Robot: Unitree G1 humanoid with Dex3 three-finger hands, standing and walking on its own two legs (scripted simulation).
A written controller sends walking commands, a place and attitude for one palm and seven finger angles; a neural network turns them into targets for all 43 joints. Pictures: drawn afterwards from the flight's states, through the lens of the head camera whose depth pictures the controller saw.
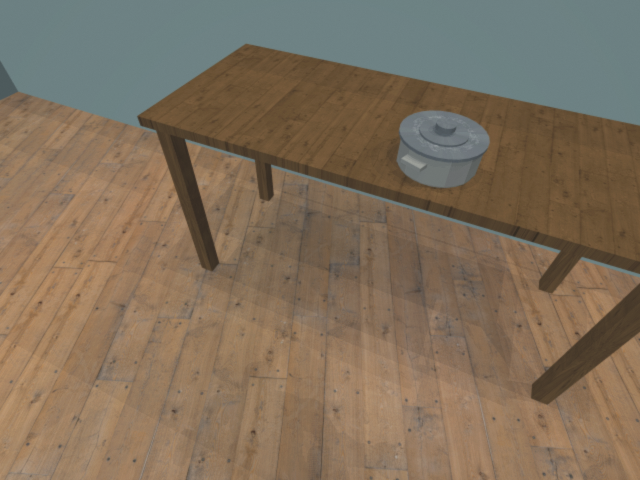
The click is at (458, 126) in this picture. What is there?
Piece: lid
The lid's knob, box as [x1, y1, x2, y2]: [435, 118, 456, 133]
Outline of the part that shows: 437,120 435,126 437,130 444,133 450,133 454,131 456,126 456,123 454,121 447,118 441,118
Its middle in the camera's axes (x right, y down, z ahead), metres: +0.28 -0.25 +0.87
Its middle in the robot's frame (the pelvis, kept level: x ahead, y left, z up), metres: +0.84 -0.24 +0.01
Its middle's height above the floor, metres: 0.79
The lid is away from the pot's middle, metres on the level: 0.00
